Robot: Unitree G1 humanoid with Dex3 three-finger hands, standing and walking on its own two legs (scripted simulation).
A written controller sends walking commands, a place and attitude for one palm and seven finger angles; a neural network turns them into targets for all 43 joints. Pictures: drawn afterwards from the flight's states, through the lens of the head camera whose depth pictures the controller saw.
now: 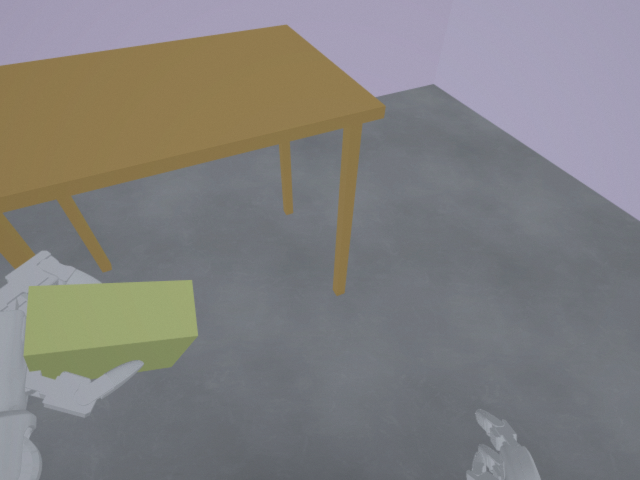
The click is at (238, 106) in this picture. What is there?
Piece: table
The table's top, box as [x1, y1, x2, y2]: [0, 25, 385, 212]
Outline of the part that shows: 385,106 287,25 0,66 0,212 383,117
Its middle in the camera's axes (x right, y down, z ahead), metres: -0.39 -0.37 +0.99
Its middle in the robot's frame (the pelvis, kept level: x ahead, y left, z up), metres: +0.97 +0.45 +0.01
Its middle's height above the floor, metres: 0.78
